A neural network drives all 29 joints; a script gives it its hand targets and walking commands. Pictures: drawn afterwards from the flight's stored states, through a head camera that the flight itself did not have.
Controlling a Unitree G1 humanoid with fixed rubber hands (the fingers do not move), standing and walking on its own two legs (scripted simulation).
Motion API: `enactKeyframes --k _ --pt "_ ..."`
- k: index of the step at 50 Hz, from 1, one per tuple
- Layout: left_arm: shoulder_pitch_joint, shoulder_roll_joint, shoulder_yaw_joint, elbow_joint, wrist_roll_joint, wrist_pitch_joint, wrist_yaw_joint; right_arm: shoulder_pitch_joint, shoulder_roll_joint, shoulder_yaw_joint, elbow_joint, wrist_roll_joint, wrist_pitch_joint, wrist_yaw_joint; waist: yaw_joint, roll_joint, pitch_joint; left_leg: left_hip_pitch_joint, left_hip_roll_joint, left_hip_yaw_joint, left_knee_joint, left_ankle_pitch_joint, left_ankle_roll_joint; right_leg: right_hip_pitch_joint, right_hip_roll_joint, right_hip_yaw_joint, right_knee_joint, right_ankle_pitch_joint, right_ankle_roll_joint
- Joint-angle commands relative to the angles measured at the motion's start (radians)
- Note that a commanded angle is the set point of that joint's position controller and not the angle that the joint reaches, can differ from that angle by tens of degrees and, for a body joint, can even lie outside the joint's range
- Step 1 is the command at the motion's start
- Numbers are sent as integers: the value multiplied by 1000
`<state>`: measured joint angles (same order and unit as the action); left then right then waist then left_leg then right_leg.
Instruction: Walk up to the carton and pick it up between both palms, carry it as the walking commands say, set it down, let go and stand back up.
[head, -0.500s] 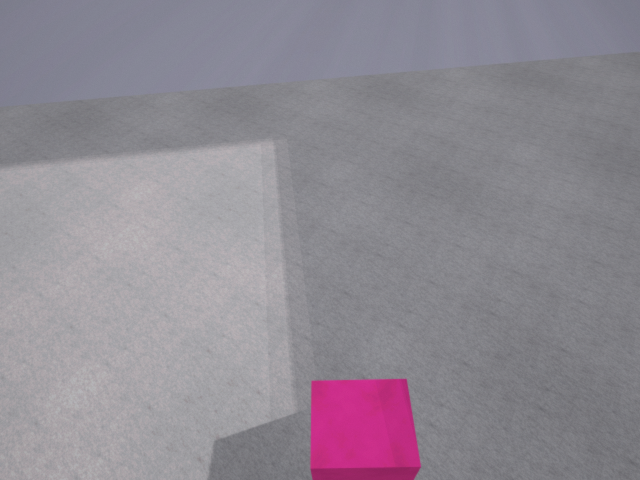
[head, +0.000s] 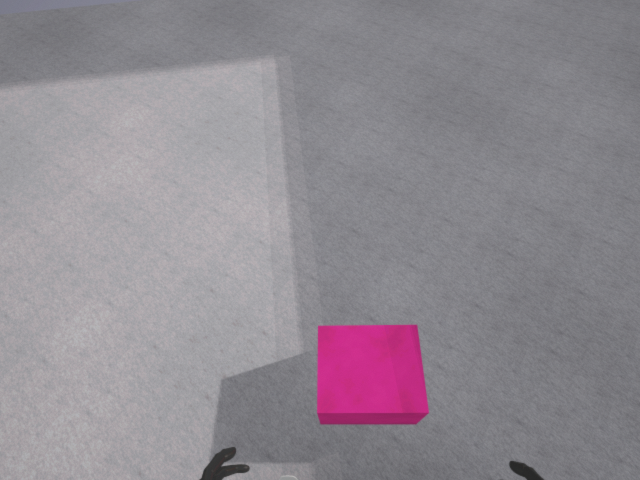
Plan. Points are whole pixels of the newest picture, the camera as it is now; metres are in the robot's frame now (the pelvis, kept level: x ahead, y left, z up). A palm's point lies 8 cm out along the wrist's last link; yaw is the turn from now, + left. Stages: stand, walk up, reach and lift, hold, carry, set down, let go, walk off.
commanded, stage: reach and lift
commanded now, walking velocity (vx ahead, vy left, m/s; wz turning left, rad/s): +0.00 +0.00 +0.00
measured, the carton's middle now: (367, 375) +0.41 -0.05 -0.65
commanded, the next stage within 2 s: none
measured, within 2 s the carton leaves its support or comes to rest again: neither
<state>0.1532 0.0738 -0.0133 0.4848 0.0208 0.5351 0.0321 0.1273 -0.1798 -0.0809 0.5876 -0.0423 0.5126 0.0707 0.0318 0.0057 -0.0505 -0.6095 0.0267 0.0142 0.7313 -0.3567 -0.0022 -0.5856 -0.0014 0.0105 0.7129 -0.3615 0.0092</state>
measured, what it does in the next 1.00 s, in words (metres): lowers itself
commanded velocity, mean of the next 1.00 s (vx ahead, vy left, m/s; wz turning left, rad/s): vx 0.00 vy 0.00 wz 0.00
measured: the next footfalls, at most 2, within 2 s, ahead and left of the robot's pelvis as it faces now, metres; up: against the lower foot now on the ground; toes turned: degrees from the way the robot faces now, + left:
none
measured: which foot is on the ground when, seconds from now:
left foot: down 0.00-1.00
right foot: down 0.00-1.00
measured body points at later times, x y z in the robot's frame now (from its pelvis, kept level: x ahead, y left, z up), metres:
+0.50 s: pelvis -0.10 -0.02 -0.06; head +0.07 -0.02 +0.36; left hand +0.21 +0.20 -0.17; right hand +0.23 -0.27 -0.16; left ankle -0.01 +0.12 -0.71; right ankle -0.02 -0.13 -0.71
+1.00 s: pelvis -0.08 -0.01 -0.09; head +0.18 -0.03 +0.28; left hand +0.38 +0.17 -0.19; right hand +0.39 -0.29 -0.18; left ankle -0.01 +0.12 -0.71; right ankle -0.02 -0.13 -0.71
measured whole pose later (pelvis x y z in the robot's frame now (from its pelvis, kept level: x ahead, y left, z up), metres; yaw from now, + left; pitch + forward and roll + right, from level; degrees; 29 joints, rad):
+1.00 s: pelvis -0.08 -0.01 -0.09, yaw -1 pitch +37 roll +1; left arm -0.87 0.17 0.23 0.74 -0.05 0.27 0.13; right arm -0.95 -0.43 -0.25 0.93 0.07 0.21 0.11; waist 0.02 0.01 -0.04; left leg -1.41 0.01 -0.02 1.10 -0.34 -0.04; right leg -1.41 0.03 0.04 1.13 -0.36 0.01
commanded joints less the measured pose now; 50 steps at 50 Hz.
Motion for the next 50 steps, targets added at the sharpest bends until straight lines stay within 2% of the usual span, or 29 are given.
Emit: enactKeyframes --k 1,2,4,5,6,7,10,12,13,17,19,21,23,24,25,27,28,29,30,31,32,36,37,38,41,44,46,48,50 --pt "-128 112 125 -167 -4 -167 -7 -207 -183 -121 -234 -35 -198 9 -55 -101 -582 106 -48 -50 152 637 -3 -33 38 -2 160 629 -1" --pt "-87 86 89 -158 -19 -162 -3 -211 -183 -93 -206 -3 -198 17 -39 -89 -567 98 -53 -49 169 746 -14 -74 57 -11 171 688 -7" --pt "-29 18 50 -152 -33 -134 20 -86 -182 -95 -67 -11 -155 35 -71 34 -615 283 -21 -85 160 798 -37 -191 83 -39 147 484 -22" --pt "-46 66 79 -174 -1 -129 23 -123 -205 -81 -113 19 -148 33 -34 52 -652 288 -20 -78 170 773 -42 -178 69 -31 130 497 -19" --pt "-80 36 57 -151 -35 -100 10 -112 -235 -100 -40 1 -112 30 -87 11 -597 168 -26 -57 118 485 -53 -74 60 -14 108 399 -26" --pt "-26 33 67 -103 -33 -77 8 -121 -177 -71 -62 5 -99 39 -45 -61 -503 99 -33 -46 106 444 -34 -80 57 -33 118 384 -20" --pt "-111 17 60 -106 -46 -81 13 -201 -166 -65 -77 35 -121 53 -60 -74 -348 0 -42 -48 120 406 -19 -179 43 -29 122 392 -34" --pt "-294 103 116 -190 -16 -109 17 -419 -243 -105 -165 36 -145 54 -56 -98 -313 -58 -40 -42 117 231 -4 -250 35 -10 120 220 -20" --pt "-281 140 151 -173 30 -116 26 -410 -185 -69 -117 59 -140 55 22 -5 -347 -34 -51 -9 113 201 -13 -212 21 -20 136 189 -18" --pt "-490 150 150 -146 24 -114 26 -566 -227 -86 -84 72 -148 35 -33 3 -243 -139 -66 -4 123 -10 -14 -266 10 -11 111 -11 -19" --pt "-686 247 191 -196 -10 -103 22 -749 -239 -46 -132 113 -124 35 3 -50 -334 -118 -56 17 180 -89 16 -276 -11 10 128 -154 -5" --pt "-727 249 205 -73 -53 -61 17 -815 -284 -90 -84 96 -91 19 -24 -88 -381 -161 -57 32 195 -151 10 -240 -2 11 132 -224 1" --pt "-846 249 180 -92 -63 -31 6 -899 -302 -82 -76 139 -58 13 -34 7 -418 -130 -58 25 189 -200 2 -204 2 7 127 -262 -12" --pt "-848 186 125 -38 -103 -21 5 -910 -278 -56 -15 124 -56 9 -39 -51 -457 -149 -63 24 197 -140 -2 -195 9 -22 157 -189 -4" --pt "-887 199 160 -49 -89 -22 12 -894 -310 -91 -5 133 -52 6 -62 -6 -500 -108 -57 19 192 -138 -1 -179 7 -1 153 -156 -18" --pt "-926 225 188 45 -96 -15 17 -946 -294 -79 72 120 -41 9 -27 -47 -515 -186 -52 27 208 -147 1 -189 9 -18 171 -182 -7" --pt "-926 180 163 81 -99 -27 11 -979 -301 -104 72 128 -57 2 -43 24 -461 -192 -57 19 205 -91 -7 -207 2 9 156 -118 -19" --pt "-1073 241 192 93 -127 -44 9 -1083 -307 -90 62 108 -65 4 -47 -128 -496 -248 -50 25 247 -92 8 -217 5 10 155 -157 3" --pt "-1026 232 187 150 -117 -49 15 -1096 -333 -122 112 96 -74 10 -52 -137 -454 -254 -45 14 240 -113 10 -276 14 -21 191 -142 6" --pt "-1101 205 180 89 -120 -73 14 -1128 -371 -172 109 97 -102 7 -100 -53 -492 -214 -53 21 248 -90 -5 -301 18 -5 178 -119 -7" --pt "-1020 211 243 194 -73 -86 25 -1069 -316 -155 159 86 -106 0 -44 -64 -477 -251 -58 28 221 -91 -8 -256 15 0 172 -94 -7" --pt "-1126 222 251 175 -62 -182 40 -1176 -290 -151 179 99 -200 9 -13 -54 -589 -276 -74 29 251 36 -16 -284 21 -8 220 62 5" --pt "-1115 204 256 187 -67 -199 44 -1218 -343 -169 154 78 -229 17 -17 -96 -685 -257 -79 32 267 69 -22 -274 38 -30 230 85 8" --pt "-1206 213 237 188 -66 -210 57 -1279 -346 -170 206 100 -240 20 -14 -22 -653 -291 -77 16 260 53 -30 -347 35 -23 254 72 3" --pt "-1241 275 282 106 -28 -275 84 -1298 -396 -209 169 93 -298 28 -7 -8 -830 -240 -92 21 295 171 -33 -328 58 -29 286 204 4" --pt "-1250 239 258 130 -57 -290 99 -1324 -410 -168 239 133 -320 38 -2 -52 -904 -262 -82 22 290 209 -45 -313 64 -29 283 235 17" --pt "-1207 221 272 145 -49 -300 102 -1353 -491 -224 215 87 -344 40 -51 -99 -960 -236 -81 3 315 311 -45 -381 78 -44 285 337 20" --pt "-1266 185 238 89 -107 -322 90 -1415 -447 -183 193 145 -365 47 -27 -95 -1012 -297 -91 10 355 374 -38 -324 71 -19 329 447 13" --pt "-1275 177 216 117 -106 -343 84 -1362 -426 -182 321 125 -369 61 -26 -20 -925 -367 -95 29 337 423 -61 -338 61 -1 335 523 6"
